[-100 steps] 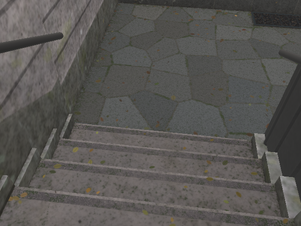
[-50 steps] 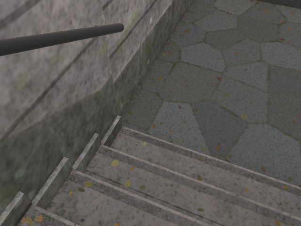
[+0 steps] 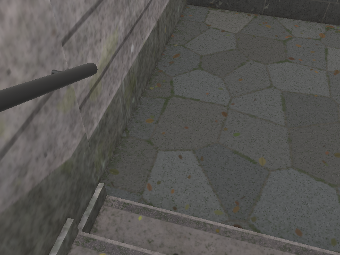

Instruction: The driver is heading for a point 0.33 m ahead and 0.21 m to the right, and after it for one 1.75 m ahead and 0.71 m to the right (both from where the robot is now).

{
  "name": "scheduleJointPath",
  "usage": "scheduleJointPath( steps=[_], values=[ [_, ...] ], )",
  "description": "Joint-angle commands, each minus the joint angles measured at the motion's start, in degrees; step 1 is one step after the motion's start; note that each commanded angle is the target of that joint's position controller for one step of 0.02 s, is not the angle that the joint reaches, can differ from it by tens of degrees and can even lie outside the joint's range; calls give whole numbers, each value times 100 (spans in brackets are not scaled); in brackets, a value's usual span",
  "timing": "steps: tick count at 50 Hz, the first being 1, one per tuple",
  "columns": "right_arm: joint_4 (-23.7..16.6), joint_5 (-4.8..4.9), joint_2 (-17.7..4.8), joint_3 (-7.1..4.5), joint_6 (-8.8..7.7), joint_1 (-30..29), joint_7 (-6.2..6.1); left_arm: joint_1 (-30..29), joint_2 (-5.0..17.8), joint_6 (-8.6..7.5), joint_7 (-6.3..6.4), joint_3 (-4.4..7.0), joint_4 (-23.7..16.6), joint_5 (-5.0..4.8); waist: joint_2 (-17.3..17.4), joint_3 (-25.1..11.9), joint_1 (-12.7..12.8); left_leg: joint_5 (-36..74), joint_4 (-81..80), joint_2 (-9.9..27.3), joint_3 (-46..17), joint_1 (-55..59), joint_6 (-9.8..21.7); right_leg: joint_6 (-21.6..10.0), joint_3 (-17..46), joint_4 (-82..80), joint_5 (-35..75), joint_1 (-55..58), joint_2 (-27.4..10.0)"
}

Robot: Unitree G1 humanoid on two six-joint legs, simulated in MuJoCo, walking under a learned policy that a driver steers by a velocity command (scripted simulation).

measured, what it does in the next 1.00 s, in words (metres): goes down, turning right: right foot 0.15 m lower, then left foot 0.15 m lower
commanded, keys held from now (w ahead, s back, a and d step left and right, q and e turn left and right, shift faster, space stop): w+e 1.00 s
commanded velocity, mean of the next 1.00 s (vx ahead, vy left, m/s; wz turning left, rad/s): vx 0.50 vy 0.00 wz -0.56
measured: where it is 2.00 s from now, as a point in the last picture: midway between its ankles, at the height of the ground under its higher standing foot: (237, 192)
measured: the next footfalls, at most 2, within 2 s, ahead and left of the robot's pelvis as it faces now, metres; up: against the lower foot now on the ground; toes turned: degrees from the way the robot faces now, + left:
right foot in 0.16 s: +0.17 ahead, -0.08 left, -0.15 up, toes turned -10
left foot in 0.54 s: +0.51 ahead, +0.09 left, -0.31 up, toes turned -17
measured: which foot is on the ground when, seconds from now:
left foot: down 0.00-0.16, up 0.18-0.52, down 0.54-1.00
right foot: up 0.00-0.14, down 0.16-0.54, up 0.56-1.00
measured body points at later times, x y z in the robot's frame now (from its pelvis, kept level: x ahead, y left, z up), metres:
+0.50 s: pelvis +0.31 +0.01 -0.20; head +0.32 +0.01 +0.25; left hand +0.34 +0.23 -0.35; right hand +0.44 -0.24 -0.30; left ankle +0.49 +0.10 -0.93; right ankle +0.14 -0.08 -0.84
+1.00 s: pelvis +0.55 -0.03 -0.30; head +0.56 -0.05 +0.15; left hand +0.81 +0.04 -0.42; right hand +0.31 -0.04 -0.43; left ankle +0.47 +0.10 -0.99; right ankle +0.64 -0.31 -0.95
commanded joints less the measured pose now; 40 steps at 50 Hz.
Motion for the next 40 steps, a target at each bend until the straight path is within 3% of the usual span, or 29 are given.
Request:
scheduleJointPath(
  steps=[1, 4, 6, 8, 9, 10, 11, 12, 14, 16, 18, 19, 21, 22, 25, 26, 27, 28, 29, 30, 31, 32, 33, 34, 35, 36, 37, 39, 40],
  values=[
    [-81, 43, -838, -44, -97, 249, 67, -545, 352, -47, -25, 28, -313, -72, 562, 730, 156, 2271, -1042, 1331, -825, -1730, 782, 181, -475, -927, 120, 1712, 43],
    [-226, 214, -1122, -145, -26, 124, 191, -576, 495, -6, 78, 23, -204, 152, 476, 811, 223, 3345, -268, 1578, -1087, -775, 834, 119, -768, -993, -969, 1655, 185],
    [-339, 353, -1434, -310, 104, -90, 183, -110, 671, -38, 143, 55, 45, 47, 267, 819, 306, 4452, 978, 1420, -889, -22, 638, 125, -840, -2263, -2072, 1951, 221],
    [-221, -88, -1784, -425, 308, -136, 494, 2375, 830, -126, 228, 231, 879, -38, -202, 345, 1297, 4694, 3782, 938, -542, -1133, 392, -339, -1277, -2899, -398, 4901, 552],
    [-84, -202, -520, -126, 283, 481, 716, 3664, 1340, -89, 218, 360, 1315, 96, -1427, -1174, 1216, -702, 7043, 166, -441, -3187, -214, -1981, 348, -1024, 3219, 7611, -573],
    [-861, 38, -341, -1, 135, -330, 814, 4274, 1702, -159, 162, 488, 1252, 77, -409, -1537, 1739, -1193, 7831, -154, -1210, -5198, -592, -2662, 2000, -873, 4173, 9120, -1371],
    [-1699, 331, -768, -81, -74, -1660, 797, 3621, 1649, -204, 154, 560, 1045, 101, 71, -557, 2012, -943, 7252, -52, -1701, -7316, -868, -2708, 3140, -1289, 1870, 8931, -1996],
    [-1779, 368, -991, -157, -60, -1933, 669, 2649, 1092, -184, 121, 358, 866, 116, 888, 46, 1447, -35, 5950, 435, -1926, -7121, -490, -2146, 2978, -1713, -357, 7460, -1973],
    [-1424, 53, -934, -99, 52, -1443, 316, 525, -422, -157, 2, -347, 347, 241, 1001, 1148, 128, 2155, 3356, 1295, -2223, -5028, 217, -1751, 1958, -2493, -1568, 2776, -1387],
    [-1230, -123, -796, -65, 268, -1340, 282, -366, 93, -178, -21, -352, -115, 23, 231, 881, -120, 3495, 1509, 1175, -1490, -1902, 61, -1805, 1217, -2673, -2392, -366, -460],
    [-1085, -19, -558, 79, 306, -503, 448, 34, 1005, -284, 5, -190, -173, 94, 418, 356, -450, 4334, 2356, 587, -489, 317, -143, -1397, 617, -1564, -1786, -1853, 229],
    [-1094, 5, -646, 116, 224, -970, 454, 562, 807, -394, 176, -224, -108, 152, 1034, 340, 150, 5875, 1039, 773, -1287, -246, -347, -1082, 489, -989, -2558, -992, 487],
    [-1301, 45, -1020, 116, 248, -1832, 320, 1225, 648, -403, 325, -260, 66, -57, 746, 679, 684, 6264, -1366, 707, -1062, -636, -462, -725, 519, -123, -4144, 77, 594],
    [-1487, -4, -1062, 75, 305, -2115, 393, 1564, 1030, -311, 246, -234, 137, 46, 445, 739, 725, 6035, -1457, 550, -889, -360, -430, -899, 1137, 77, -4158, 168, 374],
    [-1566, 74, -1317, -59, 338, -2405, 394, 2005, 888, -38, 74, -238, 175, -93, 62, 948, 846, 5345, -3230, 548, -831, -311, -109, -1088, 2344, 507, -3250, 1600, 16],
    [-1358, 166, -1741, -289, 242, -1574, 368, 1957, 915, 11, -83, -239, 98, 62, 240, 496, 414, 5302, -2638, 549, -527, 880, 271, -875, 2246, 1491, -2677, 1325, 185],
    [-717, 139, -2061, -475, 112, 556, 351, 1589, 761, -41, -307, -304, -66, 177, 595, -315, -447, 5896, -1607, 1111, -1138, 3240, 851, -343, 1732, 3525, -2520, 249, 668],
    [-769, 113, -2428, -579, 156, 896, 463, 3244, -263, -14, -341, -382, 287, -39, 2328, -1985, 166, 9109, -317, 2477, -2245, 5398, 2161, 73, 578, 6666, -6031, -1433, 1314],
    [-881, 58, -2496, -581, 314, 822, 617, 2828, 130, 2, -372, -361, -172, -219, 1775, -1942, -145, 7438, -1105, 3017, -3982, 5378, 2563, 157, 534, 7718, -5979, -2874, 1321],
    [-919, 47, -2279, -579, 421, 261, 665, 1799, 619, -2, -211, -214, -464, -339, 1242, -612, -279, 5000, -1688, 3134, -3909, 4067, 2204, 225, 224, 7950, -5295, -3964, 773],
    [-1007, 101, -1681, -381, 391, -117, 699, 1211, 625, 15, -48, -208, -432, -298, 545, 193, -129, 2484, -2245, 2809, -3524, 2332, 1791, 155, 422, 7087, -4174, -3862, 350],
    [-1091, 59, -916, -172, 339, -502, 696, 1298, 397, 61, 24, -309, -343, -269, 279, 433, 284, 2256, -2585, 2712, -3087, 1001, 1527, -49, 684, 6276, -2941, -3029, -158],
    [-980, -2, -694, -105, 295, -595, 642, 1109, 223, 118, 30, -323, -390, -228, 368, 814, 556, 2359, -2920, 2743, -2768, -262, 1452, -112, 513, 5674, -2845, -2308, -487],
    [-959, 68, -126, 36, 170, -941, 404, 1064, 178, 173, -59, -331, -326, -2, 358, 1086, 782, 2372, -3091, 2160, -2079, -888, 1085, -262, 420, 3963, -1787, -1857, -728],
    [-828, 181, -368, -30, 15, -752, 262, 957, 82, 246, -141, -328, -250, 63, 1127, 1114, 654, 2167, -3188, 1866, -1803, -1063, 1027, -309, 129, 3725, -1715, -1745, -603],
    [-925, 196, -363, -10, -124, -958, 167, 841, 289, 178, -190, -232, -224, 27, 660, 842, 511, 2316, -3236, 1532, -1095, -1507, 991, -313, 93, 2299, -802, -970, -505],
    [-702, 139, -524, 3, -179, -514, 100, 587, 405, 156, -289, -149, -115, 62, 941, 842, 320, 2315, -3224, 1629, -1003, -1372, 1040, -287, -110, 1807, -500, -838, -460],
    [-391, -72, -1117, -160, -179, -94, 86, 761, 279, 119, -419, -125, -48, 84, 938, 491, 455, 2987, -2666, 1709, -1067, -912, 1019, -294, 8, 2371, -380, -791, -285],
    [-383, -107, -1010, -109, -176, -131, 134, 689, 379, 91, -402, -92, -112, 36, 692, 459, 529, 3209, -2533, 1874, -1049, -757, 1067, -315, 85, 2368, -309, -957, -282]
  ],
)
